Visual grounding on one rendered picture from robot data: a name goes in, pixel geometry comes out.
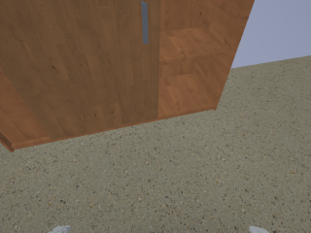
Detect wardrobe door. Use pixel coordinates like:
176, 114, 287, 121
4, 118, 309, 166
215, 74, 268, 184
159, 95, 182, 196
0, 0, 161, 140
0, 68, 49, 144

